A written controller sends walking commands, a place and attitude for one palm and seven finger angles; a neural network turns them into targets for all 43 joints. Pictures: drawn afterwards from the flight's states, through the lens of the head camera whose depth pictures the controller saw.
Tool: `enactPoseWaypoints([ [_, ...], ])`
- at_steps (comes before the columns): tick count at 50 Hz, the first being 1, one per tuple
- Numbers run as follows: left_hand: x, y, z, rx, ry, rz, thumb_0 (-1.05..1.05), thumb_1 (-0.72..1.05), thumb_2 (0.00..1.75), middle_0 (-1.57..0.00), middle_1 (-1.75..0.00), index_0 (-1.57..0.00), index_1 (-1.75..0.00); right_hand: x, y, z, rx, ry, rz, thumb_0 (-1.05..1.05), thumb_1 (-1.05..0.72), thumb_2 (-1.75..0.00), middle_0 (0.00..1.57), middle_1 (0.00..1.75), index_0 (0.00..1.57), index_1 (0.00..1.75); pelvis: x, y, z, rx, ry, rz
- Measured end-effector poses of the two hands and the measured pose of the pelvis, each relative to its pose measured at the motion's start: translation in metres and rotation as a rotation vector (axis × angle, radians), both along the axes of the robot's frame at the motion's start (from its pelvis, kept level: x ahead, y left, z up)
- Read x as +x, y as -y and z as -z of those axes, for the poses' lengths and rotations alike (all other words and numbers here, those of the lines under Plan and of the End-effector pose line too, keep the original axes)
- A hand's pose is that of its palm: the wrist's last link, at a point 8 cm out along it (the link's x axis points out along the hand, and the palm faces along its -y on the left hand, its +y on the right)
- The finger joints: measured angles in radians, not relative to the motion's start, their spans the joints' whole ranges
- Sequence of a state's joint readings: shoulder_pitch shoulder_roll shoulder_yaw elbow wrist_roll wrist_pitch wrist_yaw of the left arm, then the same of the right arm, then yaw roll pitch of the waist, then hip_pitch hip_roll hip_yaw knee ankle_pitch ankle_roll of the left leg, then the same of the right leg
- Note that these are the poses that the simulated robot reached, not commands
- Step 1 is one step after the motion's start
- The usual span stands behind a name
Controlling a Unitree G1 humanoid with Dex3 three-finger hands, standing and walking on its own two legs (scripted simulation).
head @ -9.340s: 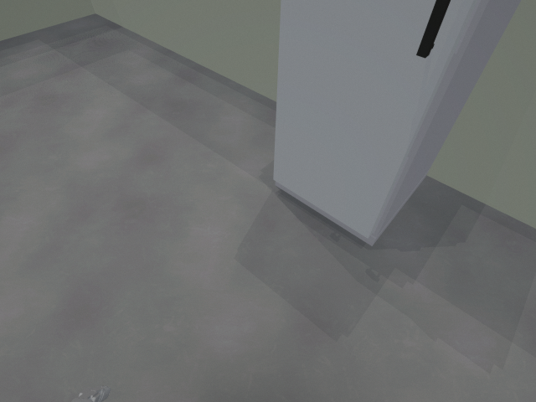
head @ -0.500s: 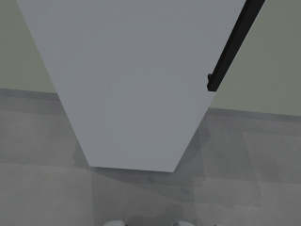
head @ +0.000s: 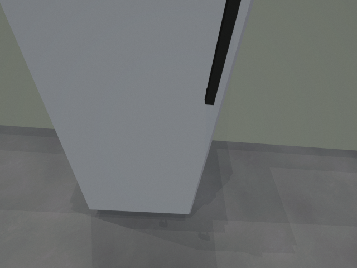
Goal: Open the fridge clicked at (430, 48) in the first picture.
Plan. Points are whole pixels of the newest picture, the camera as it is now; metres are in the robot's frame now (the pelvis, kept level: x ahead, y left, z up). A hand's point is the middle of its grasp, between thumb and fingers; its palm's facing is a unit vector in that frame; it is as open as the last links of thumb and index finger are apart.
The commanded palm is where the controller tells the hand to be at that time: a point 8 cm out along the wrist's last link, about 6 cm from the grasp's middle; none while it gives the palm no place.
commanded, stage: come to a stop and stand still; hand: right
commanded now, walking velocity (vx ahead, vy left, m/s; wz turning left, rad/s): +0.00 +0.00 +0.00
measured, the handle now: (221, 41) +0.53 -0.06 +0.29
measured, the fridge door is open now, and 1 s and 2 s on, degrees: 0 0 0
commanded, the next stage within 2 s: look again from close up in 1.22 s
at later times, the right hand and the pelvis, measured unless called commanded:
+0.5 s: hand out of the picture +0.01 -0.20 -0.16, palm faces +0.03 +0.98 -0.21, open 7.3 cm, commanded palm none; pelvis +0.00 -0.02 +0.01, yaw -2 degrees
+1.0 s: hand out of the picture +0.06 -0.18 -0.16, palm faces +0.03 +0.98 -0.21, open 7.3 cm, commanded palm none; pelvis +0.05 +0.00 +0.02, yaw -2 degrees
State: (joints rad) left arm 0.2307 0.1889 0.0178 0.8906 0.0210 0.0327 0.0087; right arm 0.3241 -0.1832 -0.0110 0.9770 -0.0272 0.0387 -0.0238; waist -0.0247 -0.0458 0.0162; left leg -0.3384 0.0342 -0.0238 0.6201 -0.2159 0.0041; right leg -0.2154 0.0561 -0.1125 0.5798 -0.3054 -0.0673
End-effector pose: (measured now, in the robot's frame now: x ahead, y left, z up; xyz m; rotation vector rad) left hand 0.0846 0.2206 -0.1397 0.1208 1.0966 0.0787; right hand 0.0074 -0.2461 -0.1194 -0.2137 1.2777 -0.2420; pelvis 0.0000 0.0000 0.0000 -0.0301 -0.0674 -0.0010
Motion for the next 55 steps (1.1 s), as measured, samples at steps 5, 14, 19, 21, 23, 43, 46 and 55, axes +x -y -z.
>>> enactPoseWaypoints([
  [5, -0.032, 0.002, 0.0, 0.014, -0.068, -0.021, 0.0, 0.93, 0.9, -0.21, -0.3, -0.2, -0.3, -0.021, -0.002, -0.002, 0.031, -0.045, -0.002, 0.01, -0.91, -0.9, 0.2, 0.3, 0.2, 0.3, -0.006, 0.01, -0.006, 0.012, -0.019, 0.009],
  [14, -0.1, 0.008, -0.001, 0.044, -0.256, -0.048, 0.0, 0.92, 0.9, -0.2, -0.3, -0.2, -0.3, -0.019, -0.006, 0.004, 0.088, -0.053, -0.011, 0.01, -0.91, -0.9, 0.2, 0.3, 0.2, 0.3, -0.008, 0.021, -0.011, 0.016, -0.021, 0.022],
  [19, -0.114, 0.016, -0.001, 0.037, -0.306, -0.057, 0.0, 0.91, 0.9, -0.2, -0.3, -0.2, -0.3, -0.013, -0.003, 0.005, 0.087, -0.057, -0.016, 0.01, -0.92, -0.9, 0.2, 0.3, 0.2, 0.3, -0.006, 0.023, -0.011, 0.015, -0.021, 0.026],
  [21, -0.114, 0.018, -0.001, 0.032, -0.312, -0.059, 0.0, 0.91, 0.9, -0.2, -0.3, -0.2, -0.3, -0.011, -0.002, 0.005, 0.086, -0.059, -0.017, 0.01, -0.92, -0.9, 0.2, 0.3, 0.2, 0.3, -0.004, 0.023, -0.011, 0.015, -0.022, 0.028],
  [23, -0.11, 0.021, -0.001, 0.027, -0.311, -0.058, 0.0, 0.91, 0.9, -0.2, -0.3, -0.2, -0.3, -0.009, -0.002, 0.006, 0.086, -0.062, -0.016, 0.01, -0.92, -0.9, 0.2, 0.3, 0.2, 0.3, -0.001, 0.024, -0.012, 0.014, -0.025, 0.028],
  [43, -0.025, 0.009, -0.005, 0.037, -0.217, -0.028, 0.0, 0.91, 0.9, -0.2, -0.3, -0.2, -0.3, 0.023, -0.019, 0.005, 0.091, -0.102, 0.0, 0.01, -0.93, -0.9, 0.2, 0.3, 0.2, 0.3, 0.04, 0.009, -0.015, 0.017, -0.041, 0.029],
  [46, -0.019, 0.003, -0.006, 0.046, -0.218, -0.027, 0.0, 0.91, 0.9, -0.2, -0.3, -0.2, -0.3, 0.031, -0.021, 0.006, 0.09, -0.097, -0.003, 0.01, -0.93, -0.9, 0.2, 0.3, 0.2, 0.3, 0.045, 0.006, -0.015, 0.018, -0.04, 0.029],
  [55, -0.014, -0.009, -0.007, 0.057, -0.243, -0.027, 0.0, 0.91, 0.9, -0.2, -0.3, -0.2, -0.3, 0.055, -0.024, 0.005, 0.08, -0.064, -0.014, 0.01, -0.93, -0.9, 0.2, 0.3, 0.2, 0.3, 0.055, -0.004, -0.015, 0.021, -0.04, 0.034],
])
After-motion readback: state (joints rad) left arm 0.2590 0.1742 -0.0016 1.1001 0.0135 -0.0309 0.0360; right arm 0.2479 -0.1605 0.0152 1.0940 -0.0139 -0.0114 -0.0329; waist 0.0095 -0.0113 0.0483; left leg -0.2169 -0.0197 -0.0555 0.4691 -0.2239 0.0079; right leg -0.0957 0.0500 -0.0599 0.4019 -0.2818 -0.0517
